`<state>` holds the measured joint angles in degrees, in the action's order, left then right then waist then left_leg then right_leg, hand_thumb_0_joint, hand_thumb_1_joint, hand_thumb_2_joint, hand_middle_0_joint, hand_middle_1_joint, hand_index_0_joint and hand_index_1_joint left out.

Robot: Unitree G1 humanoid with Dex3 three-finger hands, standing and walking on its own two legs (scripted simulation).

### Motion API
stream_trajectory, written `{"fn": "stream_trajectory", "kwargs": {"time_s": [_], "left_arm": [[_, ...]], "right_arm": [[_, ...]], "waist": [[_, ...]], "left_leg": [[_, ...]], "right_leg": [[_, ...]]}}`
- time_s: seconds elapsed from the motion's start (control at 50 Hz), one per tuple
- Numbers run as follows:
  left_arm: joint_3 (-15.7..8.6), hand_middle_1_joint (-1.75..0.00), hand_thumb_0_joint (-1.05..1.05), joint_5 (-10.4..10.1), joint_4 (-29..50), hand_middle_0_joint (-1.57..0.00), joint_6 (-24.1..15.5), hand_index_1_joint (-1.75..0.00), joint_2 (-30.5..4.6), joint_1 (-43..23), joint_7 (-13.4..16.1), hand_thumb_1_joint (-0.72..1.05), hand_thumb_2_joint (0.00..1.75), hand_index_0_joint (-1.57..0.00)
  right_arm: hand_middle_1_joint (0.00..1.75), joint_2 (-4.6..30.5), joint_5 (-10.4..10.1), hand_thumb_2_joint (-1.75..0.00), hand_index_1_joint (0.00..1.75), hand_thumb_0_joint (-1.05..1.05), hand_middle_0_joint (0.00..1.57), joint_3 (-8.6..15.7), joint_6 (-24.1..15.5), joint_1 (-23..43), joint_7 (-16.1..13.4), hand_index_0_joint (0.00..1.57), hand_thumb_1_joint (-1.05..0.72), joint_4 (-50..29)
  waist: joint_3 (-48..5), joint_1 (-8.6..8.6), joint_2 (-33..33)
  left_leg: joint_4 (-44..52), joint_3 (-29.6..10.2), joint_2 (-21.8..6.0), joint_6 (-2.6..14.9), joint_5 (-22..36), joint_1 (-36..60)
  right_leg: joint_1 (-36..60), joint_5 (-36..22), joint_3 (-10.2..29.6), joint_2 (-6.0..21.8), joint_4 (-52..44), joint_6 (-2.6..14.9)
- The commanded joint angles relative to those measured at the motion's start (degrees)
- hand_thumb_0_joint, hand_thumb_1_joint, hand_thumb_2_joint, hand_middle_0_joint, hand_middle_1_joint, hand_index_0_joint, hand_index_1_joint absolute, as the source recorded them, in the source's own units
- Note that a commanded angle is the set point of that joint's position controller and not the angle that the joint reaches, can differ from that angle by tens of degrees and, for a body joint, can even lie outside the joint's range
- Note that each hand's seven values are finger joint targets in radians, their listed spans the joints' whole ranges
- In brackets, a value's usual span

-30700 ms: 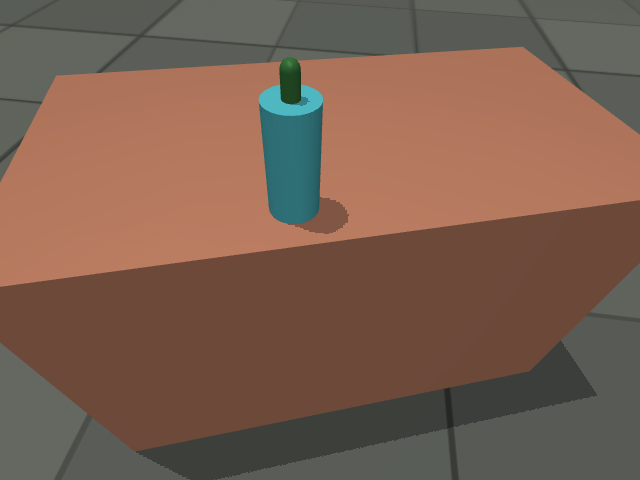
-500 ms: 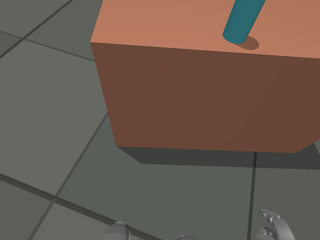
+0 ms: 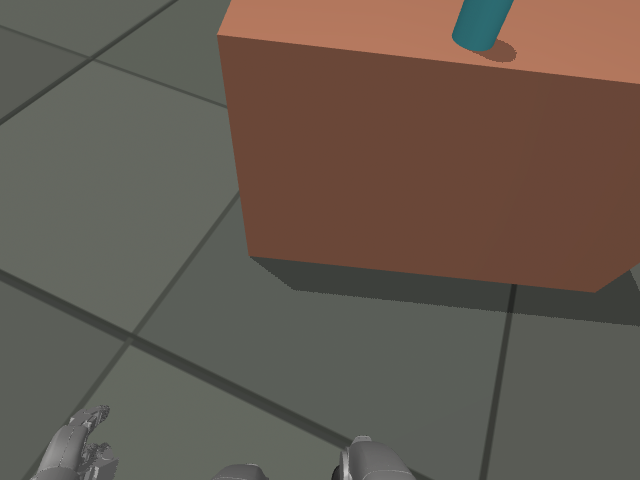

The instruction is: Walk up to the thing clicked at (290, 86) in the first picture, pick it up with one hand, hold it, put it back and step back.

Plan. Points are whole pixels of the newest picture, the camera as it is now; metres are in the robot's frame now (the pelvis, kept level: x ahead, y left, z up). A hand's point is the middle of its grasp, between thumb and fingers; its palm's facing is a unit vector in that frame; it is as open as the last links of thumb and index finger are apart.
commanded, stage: step back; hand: right
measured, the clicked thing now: out of the picture +0.92 -0.28 +0.17
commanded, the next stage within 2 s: stand in 1.48 s
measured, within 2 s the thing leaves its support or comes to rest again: neither
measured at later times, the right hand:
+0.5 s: hand out of the picture -0.04 -0.32 -0.15, palm faces +0.03 +0.94 -0.35, open 7.4 cm
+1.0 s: hand out of the picture -0.07 -0.32 -0.14, palm faces +0.00 +0.93 -0.37, open 7.4 cm
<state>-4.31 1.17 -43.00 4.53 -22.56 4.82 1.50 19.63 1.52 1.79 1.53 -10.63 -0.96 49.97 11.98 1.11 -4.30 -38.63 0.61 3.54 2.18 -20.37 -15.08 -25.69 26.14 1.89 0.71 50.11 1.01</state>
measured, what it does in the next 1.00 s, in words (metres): walks backwards: right foot, then left foot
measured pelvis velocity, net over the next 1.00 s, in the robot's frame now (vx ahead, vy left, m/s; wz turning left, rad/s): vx -0.14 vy -0.06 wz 0.01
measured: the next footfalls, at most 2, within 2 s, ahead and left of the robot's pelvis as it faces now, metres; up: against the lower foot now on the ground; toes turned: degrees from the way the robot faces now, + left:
right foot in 0.32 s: -0.09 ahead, -0.17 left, +0.00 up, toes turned -1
left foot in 0.66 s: -0.11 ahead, +0.09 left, +0.00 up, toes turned -1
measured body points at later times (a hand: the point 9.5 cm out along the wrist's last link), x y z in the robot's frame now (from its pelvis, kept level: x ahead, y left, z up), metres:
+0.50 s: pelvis -0.13 -0.05 +0.01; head -0.11 -0.08 +0.46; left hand -0.09 +0.28 -0.09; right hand -0.04 -0.37 -0.12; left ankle -0.09 +0.11 -0.66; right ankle -0.17 -0.16 -0.72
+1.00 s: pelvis -0.14 -0.06 +0.01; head -0.13 -0.06 +0.46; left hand -0.08 +0.26 -0.11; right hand -0.07 -0.37 -0.12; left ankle -0.15 +0.09 -0.71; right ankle -0.13 -0.16 -0.72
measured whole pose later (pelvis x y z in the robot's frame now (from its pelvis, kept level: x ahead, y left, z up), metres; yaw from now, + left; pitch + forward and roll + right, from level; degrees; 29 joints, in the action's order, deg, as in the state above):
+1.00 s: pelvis -0.14 -0.06 +0.01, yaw +0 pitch -3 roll -1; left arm -3.9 2.2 -56.7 -2.5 -20.7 12.3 0.2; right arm 22.0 1.2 3.5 1.3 -11.8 0.5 55.8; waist 3.3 0.4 2.3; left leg -41.1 -4.9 -1.5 0.1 -23.3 -15.7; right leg -13.5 17.2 -3.7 -0.9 33.7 1.3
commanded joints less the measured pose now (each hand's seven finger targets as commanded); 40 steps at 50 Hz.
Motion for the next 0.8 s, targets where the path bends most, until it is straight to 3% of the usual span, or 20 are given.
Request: {"fn": "stream_trajectory", "kwargs": {"time_s": [0.0,0.04,0.16,0.22,0.28,0.3,0.32,0.34,0.36,0.38,0.42,0.44,0.54,0.6,0.64,0.66,0.68,0.7,0.72,0.78], "left_arm": [[-3.7,-0.30,0.00,-0.2,3.1,-0.20,-0.5,-0.30,-11.6,-0.1,0.3,0.90,0.90,-0.20],[-3.4,-0.30,0.00,-0.8,0.9,-0.20,-0.3,-0.30,-10.3,5.2,-0.1,0.90,0.90,-0.20],[-2.2,-0.30,0.00,0.1,-0.5,-0.20,-2.6,-0.30,-9.5,6.2,-0.4,0.90,0.90,-0.20],[-2.3,-0.30,0.00,-0.1,-2.6,-0.20,-4.0,-0.30,-9.8,7.3,-0.6,0.90,0.90,-0.20],[-2.6,-0.30,0.00,0.3,-8.4,-0.20,-5.0,-0.30,-9.4,15.0,-0.6,0.90,0.90,-0.20],[-3.4,-0.30,0.00,1.2,-9.3,-0.20,-5.2,-0.30,-12.1,14.8,-0.4,0.90,0.90,-0.20],[-4.9,-0.30,0.00,2.0,-8.0,-0.20,-5.4,-0.30,-17.6,14.8,-0.2,0.90,0.90,-0.20],[-5.2,-0.30,0.00,2.1,-5.2,-0.20,-5.2,-0.30,-20.7,9.1,0.0,0.90,0.90,-0.20],[-5.1,-0.30,0.00,2.0,-4.1,-0.20,-5.1,-0.30,-21.3,4.8,0.0,0.90,0.90,-0.20],[-4.3,-0.30,0.00,1.8,-3.4,-0.20,-5.6,-0.30,-18.3,2.3,0.0,0.90,0.90,-0.20],[-3.0,-0.30,0.00,1.2,-3.9,-0.20,-6.2,-0.30,-13.0,0.1,0.1,0.90,0.90,-0.20],[-3.3,-0.30,0.00,1.2,-4.6,-0.20,-6.3,-0.30,-13.1,2.7,0.1,0.90,0.90,-0.20],[-4.2,-0.30,0.00,1.4,-5.6,-0.20,-6.6,-0.30,-14.9,10.2,0.1,0.90,0.90,-0.20],[-3.8,-0.30,0.00,1.0,-4.9,-0.20,-6.1,-0.30,-15.8,7.7,-0.4,0.90,0.90,-0.20],[-2.5,-0.30,0.00,0.5,-4.3,-0.20,-5.6,-0.30,-13.8,5.5,-0.6,0.90,0.90,-0.20],[-1.6,-0.30,0.00,0.5,-4.2,-0.20,-5.6,-0.30,-11.2,6.4,-0.6,0.90,0.90,-0.20],[-0.6,-0.30,0.00,-0.4,-3.6,-0.20,-5.8,-0.30,-7.9,5.4,-0.8,0.90,0.90,-0.20],[-2.1,-0.30,0.00,-0.5,-4.4,-0.20,-5.6,-0.30,-11.3,1.9,-0.5,0.90,0.90,-0.20],[-2.5,-0.30,0.00,0.0,-4.8,-0.20,-5.7,-0.30,-13.5,1.5,-0.5,0.90,0.90,-0.20],[-2.1,-0.30,0.00,-0.3,-7.2,-0.20,-6.3,-0.30,-11.5,5.9,-1.6,0.90,0.90,-0.20]], "right_arm": [[0.30,19.4,0.8,-0.90,0.30,0.00,0.20,5.3,-1.8,2.9,-1.5,0.20,-0.90,-6.5],[0.30,16.2,1.0,-0.90,0.30,0.00,0.20,4.4,-1.7,6.7,-1.6,0.20,-0.90,-7.1],[0.30,14.9,0.3,-0.90,0.30,0.00,0.20,4.6,-0.6,3.1,-0.5,0.20,-0.90,-6.6],[0.30,16.5,0.9,-0.90,0.30,0.00,0.20,5.0,0.2,2.5,0.1,0.20,-0.90,-5.9],[0.30,17.5,0.2,-0.90,0.30,0.00,0.20,5.0,1.5,5.4,0.7,0.20,-0.90,-5.8],[0.30,14.0,-0.1,-0.90,0.30,0.00,0.20,4.1,1.5,5.5,0.8,0.20,-0.90,-6.2],[0.30,9.9,-0.3,-0.90,0.30,0.00,0.20,2.7,1.0,5.7,0.6,0.20,-0.90,-7.8],[0.30,11.5,-0.2,-0.90,0.30,0.00,0.20,3.5,1.0,9.3,-0.3,0.20,-0.90,-8.5],[0.30,14.6,-0.1,-0.90,0.30,0.00,0.20,4.8,1.1,9.0,-0.6,0.20,-0.90,-6.9],[0.30,15.3,-0.5,-0.90,0.30,0.00,0.20,4.7,1.0,8.3,-0.2,0.20,-0.90,-5.9],[0.30,13.2,-0.9,-0.90,0.30,0.00,0.20,3.7,0.3,3.0,0.0,0.20,-0.90,-2.6],[0.30,12.4,-0.7,-0.90,0.30,0.00,0.20,3.5,0.0,2.7,-0.1,0.20,-0.90,-2.6],[0.30,12.1,0.4,-0.90,0.30,0.00,0.20,3.3,-1.2,5.9,0.7,0.20,-0.90,-3.2],[0.30,12.2,0.5,-0.90,0.30,0.00,0.20,4.0,-2.2,3.0,1.3,0.20,-0.90,-1.3],[0.30,11.7,0.7,-0.90,0.30,0.00,0.20,4.4,-2.6,-1.6,1.2,0.20,-0.90,1.4],[0.30,13.1,0.9,-0.90,0.30,0.00,0.20,5.2,-3.0,-3.6,1.0,0.20,-0.90,2.4],[0.30,16.6,1.1,-0.90,0.30,0.00,0.20,5.8,-3.5,-3.7,0.7,0.20,-0.90,2.0],[0.30,20.3,0.7,-0.90,0.30,0.00,0.20,6.2,-3.2,-3.1,0.9,0.20,-0.90,1.6],[0.30,21.4,0.7,-0.90,0.30,0.00,0.20,6.6,-3.1,-1.7,1.1,0.20,-0.90,1.6],[0.30,15.8,1.1,-0.90,0.30,0.00,0.20,4.8,-3.3,2.4,1.4,0.20,-0.90,0.2]], "waist": [[-11.3,-1.49,10.7],[-9.7,1.98,10.0],[-14.1,-2.20,15.8],[-18.0,-3.22,18.8],[-19.5,0.84,15.3],[-16.9,1.00,8.2],[-13.2,1.87,-7.3],[-9.6,3.45,-4.9],[-5.0,2.74,-6.5],[-3.0,0.80,-4.1],[-4.9,-2.59,-1.2],[-7.1,-1.49,-3.2],[-9.2,3.66,-8.4],[-11.0,1.96,-7.8],[-12.8,-0.87,-4.4],[-14.5,-1.59,0.9],[-15.5,-1.71,13.2],[-12.4,-2.75,13.2],[-8.1,-2.89,13.6],[-3.9,-0.28,12.6]], "left_leg": [[18.2,-22.1,-23.3,13.69,28.8,-6.3],[17.2,-13.2,-17.3,9.47,26.9,-3.1],[14.5,-10.2,-16.5,12.10,21.0,11.0],[13.3,-9.6,-15.7,10.31,12.5,11.9],[6.9,-6.2,-13.6,7.48,8.3,4.4],[-0.4,-4.6,-10.1,4.36,3.8,-5.5],[-8.7,-4.2,-1.4,0.30,-9.4,-20.1],[-15.0,-11.0,-1.1,-2.35,-13.3,-16.0],[-20.8,-11.8,-3.4,-2.71,-12.3,-12.2],[-23.0,-12.7,-3.2,-2.47,-8.8,-10.9],[-22.3,-9.4,0.6,-2.59,-2.0,-13.7],[-22.2,-8.4,0.7,-2.86,-2.5,-13.4],[-6.5,-4.7,-3.4,-3.52,-7.3,-15.4],[5.2,-0.3,-2.9,-2.80,-7.4,-3.6],[16.6,1.3,-1.1,-1.48,2.9,6.6],[17.0,-5.1,-4.3,0.01,5.2,14.0],[20.2,-23.4,-15.5,5.09,4.0,15.4],[22.5,-30.1,-21.5,12.08,-7.6,5.8],[25.0,-31.7,-23.3,14.48,-16.4,-0.8],[24.5,-20.3,-16.0,9.30,-14.7,-0.9]], "right_leg": [[2.1,8.3,10.0,-5.5,24.4,0.01],[-1.7,2.1,10.5,-7.3,26.8,-0.10],[-0.7,2.8,3.2,-3.2,5.6,-4.00],[6.7,2.3,-1.0,-1.5,-11.2,-2.98],[17.8,-7.4,-4.9,-2.7,-30.2,0.00],[20.9,-7.0,4.4,1.4,-28.9,1.71],[20.9,-2.3,22.8,12.5,-32.0,4.78],[5.5,4.1,28.8,22.2,-35.4,12.88],[-3.8,8.3,31.7,24.5,-38.2,15.33],[-4.2,1.8,25.3,21.5,-36.3,13.96],[7.5,-25.0,8.0,11.2,-27.5,7.71],[9.9,-28.5,7.0,10.6,-26.0,7.40],[22.4,-18.8,10.8,13.9,-26.1,9.32],[16.2,-13.3,10.2,14.2,-24.6,9.22],[12.4,-16.4,6.1,11.5,-18.4,6.37],[7.0,-18.5,4.1,9.5,-11.7,4.35],[-0.7,-10.4,-1.8,1.8,-2.7,0.59],[0.2,8.3,-2.6,0.3,1.1,0.67],[1.1,10.0,0.2,2.2,4.1,1.06],[-0.1,3.6,-0.7,2.5,-2.1,0.98]]}}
